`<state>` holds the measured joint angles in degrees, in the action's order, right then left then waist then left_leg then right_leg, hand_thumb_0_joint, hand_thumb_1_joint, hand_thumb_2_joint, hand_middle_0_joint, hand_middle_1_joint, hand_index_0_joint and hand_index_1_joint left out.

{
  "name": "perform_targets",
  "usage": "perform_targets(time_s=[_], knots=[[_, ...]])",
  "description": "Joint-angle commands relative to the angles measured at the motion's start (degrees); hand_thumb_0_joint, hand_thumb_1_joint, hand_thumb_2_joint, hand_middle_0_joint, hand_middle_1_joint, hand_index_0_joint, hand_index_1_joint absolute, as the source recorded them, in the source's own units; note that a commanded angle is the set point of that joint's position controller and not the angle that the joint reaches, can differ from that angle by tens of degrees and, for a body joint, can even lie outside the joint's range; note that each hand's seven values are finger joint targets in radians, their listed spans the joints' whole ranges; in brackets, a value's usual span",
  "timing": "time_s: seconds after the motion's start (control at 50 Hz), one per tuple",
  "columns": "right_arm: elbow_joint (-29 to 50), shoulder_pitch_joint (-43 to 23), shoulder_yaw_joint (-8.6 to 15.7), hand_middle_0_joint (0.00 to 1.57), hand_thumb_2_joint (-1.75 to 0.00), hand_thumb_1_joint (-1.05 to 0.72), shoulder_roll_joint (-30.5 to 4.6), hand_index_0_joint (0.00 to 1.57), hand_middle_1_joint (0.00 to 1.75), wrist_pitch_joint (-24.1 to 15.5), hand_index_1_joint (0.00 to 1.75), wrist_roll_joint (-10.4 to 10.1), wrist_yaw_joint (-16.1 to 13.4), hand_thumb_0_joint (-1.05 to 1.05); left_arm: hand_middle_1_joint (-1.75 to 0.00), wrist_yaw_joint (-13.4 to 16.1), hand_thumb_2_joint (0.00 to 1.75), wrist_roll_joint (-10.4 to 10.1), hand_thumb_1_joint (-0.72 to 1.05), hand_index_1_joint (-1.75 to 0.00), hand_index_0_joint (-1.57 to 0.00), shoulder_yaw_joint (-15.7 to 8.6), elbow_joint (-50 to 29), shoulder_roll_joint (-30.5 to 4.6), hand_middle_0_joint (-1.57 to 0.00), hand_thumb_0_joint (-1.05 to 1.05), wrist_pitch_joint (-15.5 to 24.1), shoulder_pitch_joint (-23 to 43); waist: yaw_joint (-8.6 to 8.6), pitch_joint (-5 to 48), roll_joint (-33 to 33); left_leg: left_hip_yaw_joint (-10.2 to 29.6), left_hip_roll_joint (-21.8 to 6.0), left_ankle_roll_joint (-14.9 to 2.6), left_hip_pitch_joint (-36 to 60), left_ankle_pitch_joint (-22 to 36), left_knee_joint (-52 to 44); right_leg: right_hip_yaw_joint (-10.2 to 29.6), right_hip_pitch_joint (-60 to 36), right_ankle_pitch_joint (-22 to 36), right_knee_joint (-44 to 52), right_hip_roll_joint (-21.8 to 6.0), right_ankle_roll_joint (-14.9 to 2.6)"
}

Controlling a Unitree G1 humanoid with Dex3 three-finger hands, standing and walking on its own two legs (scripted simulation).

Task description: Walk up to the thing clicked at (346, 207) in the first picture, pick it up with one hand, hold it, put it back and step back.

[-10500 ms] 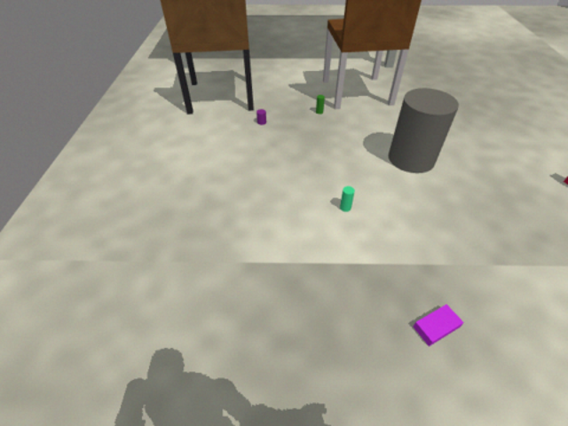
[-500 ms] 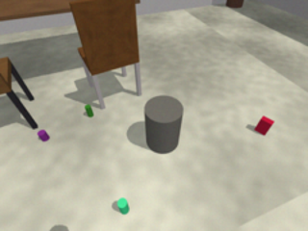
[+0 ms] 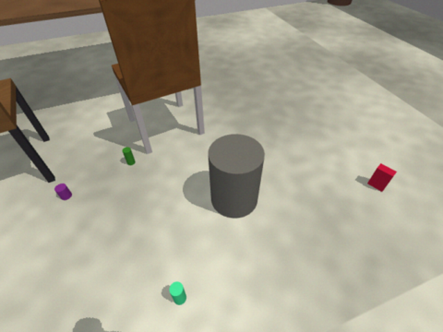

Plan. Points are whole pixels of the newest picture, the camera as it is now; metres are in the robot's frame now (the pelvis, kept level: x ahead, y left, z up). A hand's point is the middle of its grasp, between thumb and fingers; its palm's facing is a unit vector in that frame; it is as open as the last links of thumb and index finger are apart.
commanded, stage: stand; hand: left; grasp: from the side
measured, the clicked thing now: (178, 293) +0.42 +0.20 -0.72
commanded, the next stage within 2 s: go down in 0.26 s
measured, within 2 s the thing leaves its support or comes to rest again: neither
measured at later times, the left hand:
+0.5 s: hand out of the picture +0.13 +0.25 -0.16, palm faces +0.04 -0.94 -0.33, open 8.7 cm
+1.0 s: hand out of the picture +0.15 +0.27 -0.19, palm faces +0.05 -0.94 -0.33, open 16.9 cm
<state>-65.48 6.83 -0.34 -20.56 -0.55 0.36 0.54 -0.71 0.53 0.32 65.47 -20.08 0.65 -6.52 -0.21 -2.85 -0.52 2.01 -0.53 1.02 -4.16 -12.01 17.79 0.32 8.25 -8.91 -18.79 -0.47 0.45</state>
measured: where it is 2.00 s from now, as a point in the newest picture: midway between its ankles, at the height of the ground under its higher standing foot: outside the picture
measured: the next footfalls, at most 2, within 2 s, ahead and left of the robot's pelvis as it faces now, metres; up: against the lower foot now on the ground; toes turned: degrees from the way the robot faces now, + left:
none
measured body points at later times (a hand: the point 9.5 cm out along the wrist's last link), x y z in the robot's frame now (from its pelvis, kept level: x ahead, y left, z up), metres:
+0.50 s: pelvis -0.01 +0.00 -0.01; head +0.03 +0.00 +0.44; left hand +0.13 +0.30 -0.13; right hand +0.09 -0.28 -0.14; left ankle -0.02 +0.13 -0.75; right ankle +0.02 -0.12 -0.75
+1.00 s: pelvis +0.00 +0.02 -0.07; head +0.06 +0.03 +0.38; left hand +0.14 +0.32 -0.16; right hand +0.15 -0.24 -0.16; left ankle -0.02 +0.13 -0.75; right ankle +0.02 -0.12 -0.75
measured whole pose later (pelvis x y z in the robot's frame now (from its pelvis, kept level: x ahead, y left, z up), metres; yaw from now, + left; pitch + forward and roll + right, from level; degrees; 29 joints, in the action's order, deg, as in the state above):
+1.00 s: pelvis +0.00 +0.02 -0.07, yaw +0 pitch +13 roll -2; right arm -34.4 13.4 0.9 -14.4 -7.6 -1.4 -2.6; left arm -2.6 2.3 -10.5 27.5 -18.1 -12.4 -14.4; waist -1.8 6.0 -0.4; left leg 2.7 0.2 -0.1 -40.3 -29.9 56.9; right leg 0.0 42.5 -24.3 -53.6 -0.5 1.7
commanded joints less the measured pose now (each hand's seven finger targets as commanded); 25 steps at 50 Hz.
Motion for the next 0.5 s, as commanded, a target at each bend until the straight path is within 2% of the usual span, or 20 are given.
perform_targets(time_s=[0.0,0.1,0.32,0.34,0.36,0.38,0.4,0.42,0.44,0.46,0.48], knots=[[3.6,-2.3,2.4,0.20,-0.90,-0.90,-12.2,0.20,0.30,-1.1,0.30,0.1,-0.9,0.00,-0.30,1.0,0.90,-0.3,0.90,-0.30,-0.20,-2.3,-3.5,-12.2,-0.20,0.00,1.2,2.1,0.59,3.8,0.4,4.0,-6.3,-1.99,-2.5,7.5,-2.9,5.0,-2.4,5.9,2.5,-6.4,-1.60],[3.9,-1.5,2.3,0.20,-0.90,-0.90,-11.9,0.20,0.30,-1.3,0.30,0.0,-1.0,0.00,-0.30,1.1,0.90,-0.3,0.90,-0.30,-0.20,-2.5,-3.8,-12.9,-0.20,0.00,1.3,2.7,0.13,5.6,0.7,3.7,-6.8,-1.90,-1.3,12.4,-2.5,5.0,-4.4,12.2,0.9,-6.9,-1.75],[4.2,-2.2,2.5,0.20,-0.90,-0.90,-12.2,0.20,0.30,-1.3,0.30,0.0,-1.2,0.00,-0.30,1.1,0.90,-0.3,0.90,-0.30,-0.20,-2.3,-3.9,-12.2,-0.20,0.00,1.2,2.7,0.47,4.4,0.3,3.5,-6.8,-1.80,-0.6,12.4,-2.7,5.0,-3.5,11.5,1.6,-6.8,-1.59],[4.2,-2.0,2.5,0.20,-0.92,-0.91,-12.3,0.20,0.30,-1.3,0.30,0.0,-1.1,0.00,-0.22,1.2,0.82,-0.2,0.82,-0.22,-0.12,-2.3,-4.0,-12.2,-0.12,0.00,1.3,2.6,0.42,4.9,0.2,3.6,-6.9,-1.74,-0.7,12.1,-2.7,4.8,-4.0,11.3,1.8,-6.7,-1.48],[20.6,-1.1,0.4,0.20,-0.92,-0.98,-2.0,0.20,0.30,-4.3,0.30,-3.1,-2.1,0.00,-0.14,1.9,0.74,-2.6,0.74,-0.14,-0.04,-3.4,-24.1,-2.6,-0.04,0.00,6.5,22.7,-6.63,1.1,0.6,-3.6,0.9,-1.60,-9.0,2.7,2.4,-1.0,8.6,4.2,-1.3,0.1,-0.58],[16.6,2.0,0.3,0.20,-0.92,-0.98,-3.1,0.20,0.30,-4.3,0.30,-3.3,-2.4,0.00,-0.06,2.3,0.66,-2.3,0.66,-0.06,0.00,-4.5,-17.6,-5.6,-0.01,0.00,5.4,27.0,-4.19,3.0,2.3,-3.5,1.5,-1.97,-9.9,0.8,3.2,-1.4,5.6,1.1,-1.6,-0.2,-0.31],[17.2,3.5,1.8,0.20,-0.92,-0.97,-5.4,0.20,0.30,-3.7,0.30,-3.3,-2.8,0.00,-0.05,2.3,0.58,-0.8,0.58,-0.06,0.00,-7.9,-11.5,-11.8,-0.01,0.00,4.0,18.1,-2.28,0.7,2.5,-3.7,1.3,-1.84,-11.7,0.0,4.0,-1.8,6.7,-1.3,-2.0,0.4,-0.81],[17.7,4.2,3.0,0.20,-0.92,-0.96,-5.9,0.20,0.30,-3.6,0.30,-2.7,-2.7,0.00,-0.06,1.3,0.50,0.6,0.50,-0.07,0.00,-9.6,-5.3,-12.7,-0.01,0.00,2.4,14.5,-2.18,3.0,3.8,-3.5,1.6,-1.92,-13.7,0.2,6.8,-1.8,8.0,-1.9,-4.0,0.3,-0.94],[19.6,4.6,3.2,0.20,-0.91,-0.95,-5.2,0.20,0.30,-3.8,0.30,-2.3,-2.7,0.00,-0.08,0.4,0.42,1.4,0.42,-0.08,0.00,-10.4,-6.2,-13.3,-0.01,0.00,2.1,15.9,-1.70,5.5,4.1,-3.2,1.4,-1.96,-15.8,1.3,9.5,-1.7,8.9,-0.4,-6.8,0.3,-0.91],[21.0,5.2,4.4,0.20,-0.91,-0.94,-5.3,0.20,0.30,-4.2,0.30,-1.3,-2.6,0.00,-0.07,-0.1,0.34,2.7,0.34,-0.08,0.00,-12.6,-8.2,-14.7,-0.01,0.00,2.5,14.8,0.19,11.1,2.1,-3.1,1.7,-1.62,-16.4,2.6,11.1,-1.4,7.2,1.2,-9.2,-0.1,-1.02],[22.2,6.5,4.8,0.20,-0.91,-0.94,-4.9,0.20,0.30,-4.3,0.30,-1.0,-2.5,0.00,-0.08,-0.6,0.26,3.6,0.26,-0.09,0.00,-13.0,-7.2,-13.2,-0.01,0.00,1.9,9.0,0.81,14.2,0.9,-3.0,2.0,-1.30,-17.3,4.5,13.1,-1.4,6.7,3.4,-11.6,-0.1,-1.10]])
